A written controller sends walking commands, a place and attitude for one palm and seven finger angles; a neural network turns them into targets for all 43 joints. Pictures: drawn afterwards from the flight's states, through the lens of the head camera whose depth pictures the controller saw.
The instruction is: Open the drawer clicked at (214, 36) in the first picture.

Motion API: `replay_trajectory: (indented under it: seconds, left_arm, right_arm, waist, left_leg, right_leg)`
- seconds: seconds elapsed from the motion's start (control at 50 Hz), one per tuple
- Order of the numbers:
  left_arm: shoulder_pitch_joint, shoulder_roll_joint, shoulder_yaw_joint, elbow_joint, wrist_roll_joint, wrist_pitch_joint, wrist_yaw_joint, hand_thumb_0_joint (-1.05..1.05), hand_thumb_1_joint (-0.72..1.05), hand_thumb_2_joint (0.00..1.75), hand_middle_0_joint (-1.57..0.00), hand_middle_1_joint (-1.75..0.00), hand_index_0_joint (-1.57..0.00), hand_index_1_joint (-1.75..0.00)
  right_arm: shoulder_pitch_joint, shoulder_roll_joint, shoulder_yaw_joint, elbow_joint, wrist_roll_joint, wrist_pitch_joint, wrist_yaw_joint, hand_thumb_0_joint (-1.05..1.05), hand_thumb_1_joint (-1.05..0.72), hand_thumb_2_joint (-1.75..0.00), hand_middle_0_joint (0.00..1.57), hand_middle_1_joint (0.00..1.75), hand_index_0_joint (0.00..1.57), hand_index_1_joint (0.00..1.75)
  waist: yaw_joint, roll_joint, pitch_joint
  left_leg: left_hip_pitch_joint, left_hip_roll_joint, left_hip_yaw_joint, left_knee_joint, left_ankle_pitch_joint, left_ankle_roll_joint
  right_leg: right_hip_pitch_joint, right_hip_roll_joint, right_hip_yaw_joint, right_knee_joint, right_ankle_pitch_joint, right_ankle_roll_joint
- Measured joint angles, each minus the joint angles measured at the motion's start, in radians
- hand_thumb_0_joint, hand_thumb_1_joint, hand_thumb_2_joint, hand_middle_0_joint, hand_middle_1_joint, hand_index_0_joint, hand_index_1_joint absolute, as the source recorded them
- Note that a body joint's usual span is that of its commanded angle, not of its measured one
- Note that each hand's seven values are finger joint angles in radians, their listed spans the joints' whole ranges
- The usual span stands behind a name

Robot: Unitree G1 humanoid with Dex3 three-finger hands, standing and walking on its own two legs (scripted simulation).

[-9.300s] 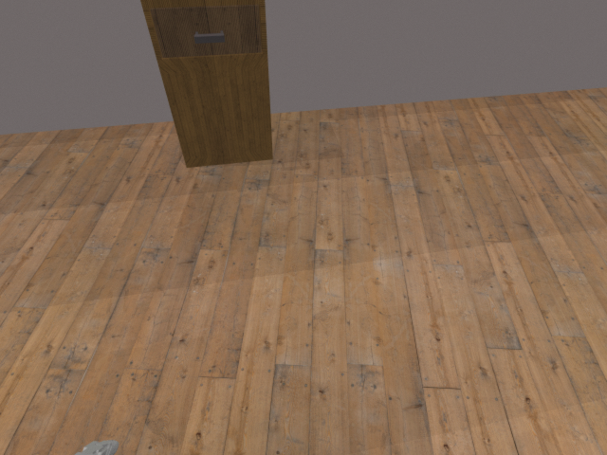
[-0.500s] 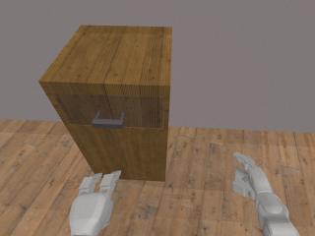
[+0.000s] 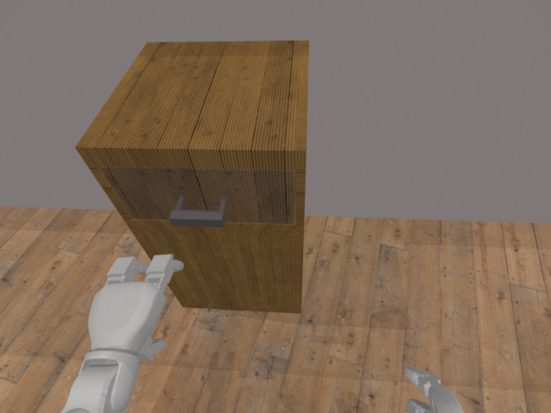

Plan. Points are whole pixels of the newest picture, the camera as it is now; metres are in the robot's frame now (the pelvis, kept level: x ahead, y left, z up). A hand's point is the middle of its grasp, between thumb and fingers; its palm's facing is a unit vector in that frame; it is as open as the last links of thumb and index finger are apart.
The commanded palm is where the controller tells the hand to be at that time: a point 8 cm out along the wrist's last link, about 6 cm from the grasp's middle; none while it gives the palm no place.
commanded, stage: raise the hand with hooked fingers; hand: left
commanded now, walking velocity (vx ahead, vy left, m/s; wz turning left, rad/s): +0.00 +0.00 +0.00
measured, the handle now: (200, 209) +0.51 +0.23 -0.09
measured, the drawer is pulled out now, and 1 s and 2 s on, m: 0.00 0.00 0.00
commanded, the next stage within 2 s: move the hooked fingers above the handle in 0.94 s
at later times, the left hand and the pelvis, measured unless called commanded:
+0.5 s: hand (116, 260) +0.28 +0.25 +0.09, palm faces +0.06 -0.05 -1.00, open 13.8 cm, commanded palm +0.26 +0.25 +0.14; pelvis -0.01 +0.00 +0.01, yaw +2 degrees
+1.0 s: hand (114, 256) +0.29 +0.25 +0.09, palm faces +0.05 -0.06 -1.00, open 13.8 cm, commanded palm +0.26 +0.26 +0.14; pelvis -0.01 +0.01 +0.02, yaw +2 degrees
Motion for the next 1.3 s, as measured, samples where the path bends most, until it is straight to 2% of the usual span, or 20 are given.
replay_trajectory:
  seconds: [0.1,0.26,0.48,0.6,0.68,0.76,0.86,0.96,1.08,1.2,1.3]
  left_arm:
    - [-0.05,0.019,0.015,0.002,-0.023,0.024,-0.005,0.0,-0.14,0.45,-0.3,-0.97,-0.3,-0.97]
    - [-0.17,0.041,0.003,0.037,-0.048,0.052,-0.091,0.0,-0.33,0.37,-0.31,-1.09,-0.31,-1.09]
    - [-0.335,0.086,0.002,0.106,-0.065,0.039,-0.203,0.0,-0.47,0.31,-0.32,-1.18,-0.32,-1.19]
    - [-0.404,0.12,0.021,0.14,-0.091,0.007,-0.264,0.0,-0.49,0.3,-0.32,-1.19,-0.32,-1.2]
    - [-0.392,0.127,0.044,0.134,-0.111,-0.024,-0.291,0.0,-0.49,0.3,-0.32,-1.2,-0.32,-1.2]
    - [-0.36,0.127,0.05,0.117,-0.112,-0.064,-0.286,0.0,-0.49,0.3,-0.32,-1.2,-0.32,-1.2]
    - [-0.336,0.129,0.052,0.106,-0.101,-0.099,-0.238,0.0,-0.49,0.3,-0.32,-1.2,-0.32,-1.2]
    - [-0.343,0.131,0.056,0.122,-0.101,-0.079,-0.205,0.0,-0.49,0.3,-0.32,-1.2,-0.32,-1.2]
    - [-0.356,0.123,0.043,0.137,-0.104,-0.047,-0.218,0.0,-0.49,0.3,-0.32,-1.2,-0.32,-1.2]
    - [-0.426,0.12,0.023,0.237,-0.09,-0.066,-0.228,0.0,-0.49,0.3,-0.32,-1.2,-0.32,-1.2]
    - [-0.476,0.118,0.027,0.306,-0.075,-0.099,-0.213,0.0,-0.49,0.3,-0.32,-1.2,-0.32,-1.2]
  right_arm:
    - [-0.004,-0.043,-0.039,0.019,0.007,-0.002,-0.016,0.01,-0.91,-0.9,0.2,0.3,0.2,0.3]
    - [-0.062,-0.044,-0.036,0.004,0.024,-0.005,-0.035,0.01,-0.91,-0.9,0.2,0.3,0.2,0.3]
    - [-0.106,0.006,0.016,-0.003,0.035,0.006,-0.042,0.01,-0.91,-0.9,0.2,0.3,0.2,0.3]
    - [-0.086,0.009,0.023,0.008,0.039,0.013,-0.044,0.01,-0.91,-0.9,0.21,0.3,0.2,0.3]
    - [-0.061,-0.003,0.015,0.009,0.041,0.018,-0.035,0.01,-0.91,-0.9,0.21,0.3,0.2,0.3]
    - [-0.036,-0.02,0.0,0.012,0.039,0.02,-0.031,0.01,-0.91,-0.9,0.21,0.3,0.2,0.3]
    - [-0.017,-0.034,-0.019,0.024,0.04,0.017,-0.034,0.01,-0.91,-0.9,0.2,0.3,0.2,0.3]
    - [-0.02,-0.036,-0.026,0.034,0.046,0.016,-0.037,0.01,-0.91,-0.9,0.2,0.3,0.2,0.3]
    - [-0.038,-0.031,-0.019,0.025,0.051,0.014,-0.036,0.01,-0.91,-0.9,0.2,0.3,0.2,0.3]
    - [-0.056,-0.017,-0.005,0.015,0.055,0.01,-0.046,0.01,-0.91,-0.9,0.2,0.3,0.2,0.3]
    - [-0.051,-0.01,-0.008,0.008,0.051,0.002,-0.05,0.01,-0.91,-0.9,0.2,0.3,0.2,0.3]
  waist:
    - [-0.002,0.003,0.008]
    - [0.009,0.005,0.016]
    - [0.037,0.019,0.025]
    - [0.035,0.025,0.029]
    - [0.027,0.027,0.026]
    - [0.024,0.023,0.03]
    - [0.023,0.017,0.034]
    - [0.021,0.016,0.03]
    - [0.016,0.025,0.026]
    - [0.018,0.013,0.023]
    - [0.014,0.004,0.015]
  left_leg:
    - [0.021,-0.007,-0.008,-0.026,0.017,0.004]
    - [0.079,-0.012,-0.019,-0.084,0.049,0.006]
    - [0.137,-0.014,-0.041,-0.155,0.09,0.004]
    - [0.147,-0.015,-0.052,-0.18,0.106,0.005]
    - [0.144,-0.015,-0.049,-0.192,0.113,0.006]
    - [0.136,-0.017,-0.044,-0.196,0.115,0.007]
    - [0.126,-0.019,-0.042,-0.196,0.118,0.007]
    - [0.121,-0.019,-0.041,-0.198,0.12,0.007]
    - [0.126,-0.019,-0.042,-0.203,0.123,0.005]
    - [0.101,-0.018,-0.046,-0.187,0.12,0.002]
    - [0.067,-0.015,-0.047,-0.163,0.111,-0.002]
  right_leg:
    - [0.026,-0.008,-0.006,-0.028,0.013,0.005]
    - [0.089,-0.014,-0.013,-0.084,0.039,0.007]
    - [0.159,-0.019,-0.032,-0.162,0.073,0.007]
    - [0.176,-0.022,-0.042,-0.195,0.089,0.008]
    - [0.173,-0.021,-0.038,-0.209,0.098,0.01]
    - [0.163,-0.021,-0.033,-0.212,0.102,0.011]
    - [0.152,-0.023,-0.031,-0.211,0.105,0.011]
    - [0.146,-0.023,-0.03,-0.21,0.106,0.011]
    - [0.15,-0.023,-0.031,-0.212,0.106,0.01]
    - [0.127,-0.023,-0.035,-0.199,0.103,0.006]
    - [0.096,-0.021,-0.038,-0.181,0.097,0.002]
